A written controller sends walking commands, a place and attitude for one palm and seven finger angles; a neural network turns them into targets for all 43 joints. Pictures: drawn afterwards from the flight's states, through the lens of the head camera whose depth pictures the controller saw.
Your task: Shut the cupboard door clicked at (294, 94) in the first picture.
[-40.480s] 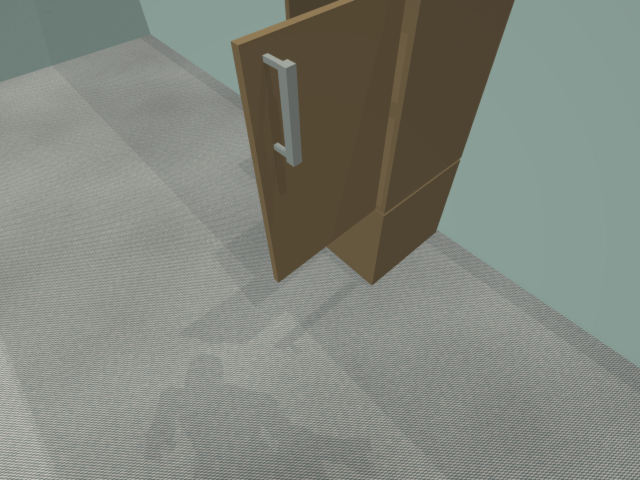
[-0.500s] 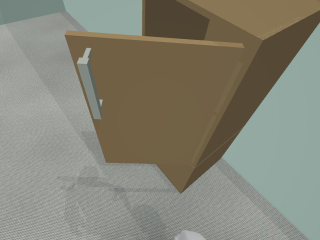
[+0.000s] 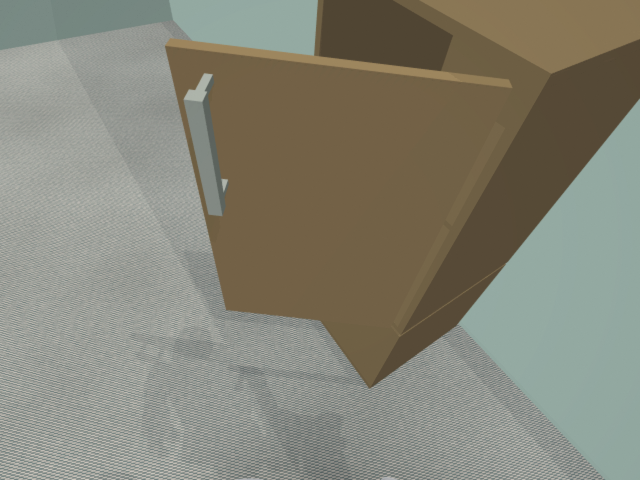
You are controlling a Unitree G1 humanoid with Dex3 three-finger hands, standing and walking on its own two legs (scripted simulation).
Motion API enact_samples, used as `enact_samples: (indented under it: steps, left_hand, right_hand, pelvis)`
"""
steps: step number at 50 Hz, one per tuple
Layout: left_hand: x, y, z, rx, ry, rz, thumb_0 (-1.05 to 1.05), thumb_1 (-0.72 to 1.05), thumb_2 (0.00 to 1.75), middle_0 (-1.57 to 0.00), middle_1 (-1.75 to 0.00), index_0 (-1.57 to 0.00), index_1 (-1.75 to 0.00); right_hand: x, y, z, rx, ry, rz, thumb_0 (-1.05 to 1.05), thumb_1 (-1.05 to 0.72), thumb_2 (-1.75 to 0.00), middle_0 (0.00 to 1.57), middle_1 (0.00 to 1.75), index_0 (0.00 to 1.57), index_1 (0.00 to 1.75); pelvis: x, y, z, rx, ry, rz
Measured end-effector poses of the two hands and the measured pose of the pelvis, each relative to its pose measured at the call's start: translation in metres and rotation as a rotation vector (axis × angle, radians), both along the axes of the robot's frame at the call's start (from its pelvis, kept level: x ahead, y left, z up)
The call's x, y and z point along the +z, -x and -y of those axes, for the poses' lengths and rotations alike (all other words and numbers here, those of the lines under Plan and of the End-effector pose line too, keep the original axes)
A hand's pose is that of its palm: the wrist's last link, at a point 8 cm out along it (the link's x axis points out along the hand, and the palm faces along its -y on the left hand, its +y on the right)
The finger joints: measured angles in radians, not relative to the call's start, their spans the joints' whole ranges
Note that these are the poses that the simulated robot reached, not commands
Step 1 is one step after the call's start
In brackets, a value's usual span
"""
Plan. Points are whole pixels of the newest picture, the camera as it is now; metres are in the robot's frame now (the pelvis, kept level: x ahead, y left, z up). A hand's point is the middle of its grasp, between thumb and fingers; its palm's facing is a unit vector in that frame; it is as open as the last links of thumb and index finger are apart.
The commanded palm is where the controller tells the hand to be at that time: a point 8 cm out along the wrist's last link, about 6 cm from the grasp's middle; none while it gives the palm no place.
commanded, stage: come to a stop and stand still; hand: left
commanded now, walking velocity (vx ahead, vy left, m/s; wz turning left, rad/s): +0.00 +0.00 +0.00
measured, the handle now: (212, 151) +0.45 +0.19 +0.15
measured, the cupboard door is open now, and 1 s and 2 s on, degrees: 51 51 51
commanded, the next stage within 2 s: look again from close up in 1.02 s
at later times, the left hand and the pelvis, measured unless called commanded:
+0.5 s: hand out of the picture -0.04 +0.19 -0.16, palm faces -0.02 -0.99 -0.15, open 7.4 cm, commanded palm none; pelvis -0.03 +0.03 +0.02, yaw -2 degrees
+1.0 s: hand out of the picture -0.11 +0.17 -0.16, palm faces +0.02 -0.99 -0.14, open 7.4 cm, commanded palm none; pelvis -0.05 +0.03 +0.02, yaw -2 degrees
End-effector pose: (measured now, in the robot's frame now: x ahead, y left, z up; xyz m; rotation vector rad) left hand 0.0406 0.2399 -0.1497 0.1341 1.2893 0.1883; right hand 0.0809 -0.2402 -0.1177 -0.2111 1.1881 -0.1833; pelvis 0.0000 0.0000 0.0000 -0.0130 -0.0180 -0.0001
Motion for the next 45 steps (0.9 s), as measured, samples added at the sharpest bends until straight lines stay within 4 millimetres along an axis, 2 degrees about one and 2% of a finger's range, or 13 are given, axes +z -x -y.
enact_samples:
  steps: [5, 12, 17, 27, 32, 38, 45]
  left_hand:
    - [0.008, 0.019, -0.016, 0.002, 0.005, -0.039, 0.0, 0.91, 0.9, -0.2, -0.3, -0.2, -0.3]
    - [0.016, 0.044, -0.018, -0.019, 0.021, -0.092, 0.0, 0.91, 0.9, -0.2, -0.3, -0.19, -0.3]
    - [0.015, 0.059, -0.01, -0.037, 0.029, -0.116, 0.0, 0.91, 0.9, -0.2, -0.3, -0.19, -0.3]
    - [0.016, 0.087, 0.001, -0.054, 0.064, -0.153, 0.0, 0.91, 0.9, -0.2, -0.3, -0.2, -0.3]
    - [0.016, 0.102, 0.003, -0.044, 0.066, -0.17, 0.0, 0.91, 0.9, -0.2, -0.3, -0.2, -0.3]
    - [0.018, 0.122, 0.005, -0.028, 0.064, -0.206, 0.0, 0.91, 0.9, -0.2, -0.3, -0.2, -0.3]
    - [0.02, 0.143, 0.012, -0.01, 0.067, -0.243, 0.0, 0.91, 0.9, -0.2, -0.3, -0.19, -0.3]
  right_hand:
    - [0.01, 0.013, -0.026, 0.011, -0.011, -0.008, 0.01, -0.91, -0.9, 0.19, 0.3, 0.2, 0.3]
    - [0.01, 0.039, -0.039, -0.025, -0.022, -0.035, 0.0, -0.93, -0.9, 0.2, 0.3, 0.2, 0.3]
    - [-0.002, 0.07, -0.042, -0.07, -0.043, -0.088, 0.0, -0.93, -0.9, 0.2, 0.3, 0.2, 0.3]
    - [-0.003, 0.142, -0.054, -0.121, -0.071, -0.227, 0.01, -0.92, -0.9, 0.2, 0.3, 0.2, 0.3]
    - [-0.004, 0.168, -0.064, -0.139, -0.093, -0.285, 0.01, -0.92, -0.9, 0.2, 0.3, 0.2, 0.3]
    - [-0.007, 0.18, -0.072, -0.15, -0.115, -0.305, 0.01, -0.91, -0.9, 0.2, 0.3, 0.2, 0.3]
    - [-0.009, 0.173, -0.073, -0.143, -0.127, -0.28, 0.01, -0.91, -0.9, 0.2, 0.3, 0.2, 0.3]
  pelvis:
    - [0.012, 0.008, -0.014, -0.007, 0.005, -0.004]
    - [0.018, 0.015, -0.027, -0.02, -0.002, -0.014]
    - [0.016, 0.022, -0.03, -0.032, -0.015, -0.011]
    - [0.02, 0.035, -0.034, -0.035, -0.009, 0.007]
    - [0.021, 0.04, -0.034, -0.032, -0.011, 0.005]
    - [0.02, 0.045, -0.033, -0.031, -0.012, 0.0]
    - [0.02, 0.048, -0.03, -0.032, -0.012, -0.005]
